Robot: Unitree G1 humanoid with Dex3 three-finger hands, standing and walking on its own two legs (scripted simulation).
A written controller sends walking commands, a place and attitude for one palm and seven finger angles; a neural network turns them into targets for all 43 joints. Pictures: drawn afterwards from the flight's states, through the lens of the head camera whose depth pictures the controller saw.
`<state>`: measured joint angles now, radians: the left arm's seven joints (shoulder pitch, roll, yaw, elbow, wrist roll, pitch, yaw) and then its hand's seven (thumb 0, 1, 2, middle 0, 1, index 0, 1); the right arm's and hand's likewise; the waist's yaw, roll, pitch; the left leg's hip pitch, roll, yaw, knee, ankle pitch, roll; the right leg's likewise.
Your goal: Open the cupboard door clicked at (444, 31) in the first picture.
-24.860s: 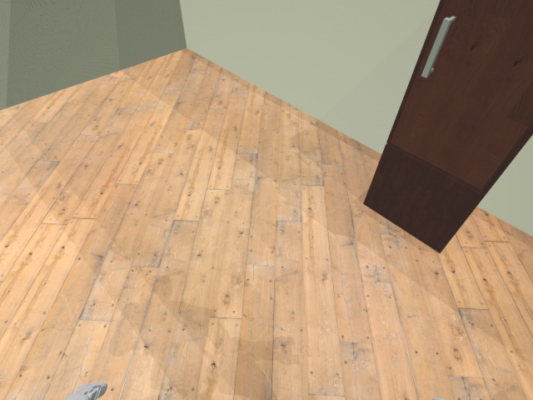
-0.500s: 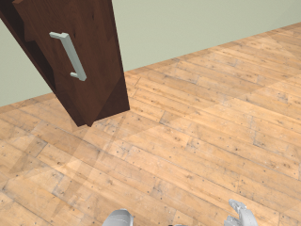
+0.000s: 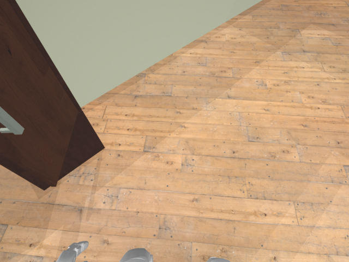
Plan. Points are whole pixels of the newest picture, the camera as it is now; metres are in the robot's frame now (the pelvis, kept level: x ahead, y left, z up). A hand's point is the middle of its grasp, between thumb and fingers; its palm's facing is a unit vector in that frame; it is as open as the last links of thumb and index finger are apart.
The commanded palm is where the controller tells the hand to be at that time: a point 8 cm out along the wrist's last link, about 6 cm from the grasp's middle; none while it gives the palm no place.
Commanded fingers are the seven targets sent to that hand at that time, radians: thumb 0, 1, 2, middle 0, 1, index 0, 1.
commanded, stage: walk to a spot facing it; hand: left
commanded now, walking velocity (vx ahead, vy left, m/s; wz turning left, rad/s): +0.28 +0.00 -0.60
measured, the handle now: out of the picture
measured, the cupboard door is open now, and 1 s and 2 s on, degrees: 49 49 49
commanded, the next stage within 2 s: turn to face it in 1.74 s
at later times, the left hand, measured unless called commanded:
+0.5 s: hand (122, 203) +0.27 +0.17 -0.15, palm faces -0.30 -0.94 -0.15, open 7.4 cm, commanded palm none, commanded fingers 0.00 0.90 0.90 -0.20 -0.30 -0.20 -0.30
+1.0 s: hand (175, 163) +0.40 +0.02 -0.14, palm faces -0.43 -0.87 -0.24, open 7.2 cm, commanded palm none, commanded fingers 0.00 0.90 0.90 -0.20 -0.30 -0.20 -0.30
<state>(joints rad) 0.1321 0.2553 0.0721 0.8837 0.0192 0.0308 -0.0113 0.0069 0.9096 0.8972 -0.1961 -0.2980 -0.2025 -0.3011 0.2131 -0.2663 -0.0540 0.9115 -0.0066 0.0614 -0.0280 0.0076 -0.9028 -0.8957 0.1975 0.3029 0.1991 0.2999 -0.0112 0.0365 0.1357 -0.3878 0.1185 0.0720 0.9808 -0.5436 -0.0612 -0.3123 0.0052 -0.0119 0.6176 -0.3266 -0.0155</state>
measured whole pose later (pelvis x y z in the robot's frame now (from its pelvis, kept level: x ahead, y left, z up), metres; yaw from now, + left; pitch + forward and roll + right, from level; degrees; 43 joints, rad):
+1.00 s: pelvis +0.27 -0.14 +0.02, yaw -30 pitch +1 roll +1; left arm 0.27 0.19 0.07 1.03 0.01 -0.06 0.00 0.00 0.94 0.90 -0.20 -0.30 -0.21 -0.30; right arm 0.15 -0.19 -0.05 0.94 -0.02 -0.02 0.00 0.00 -0.91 -0.90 0.19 0.30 0.19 0.30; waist 0.00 0.01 0.06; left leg -0.61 0.15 0.03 0.97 -0.20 -0.06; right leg -0.14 0.09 -0.04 0.34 -0.22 -0.11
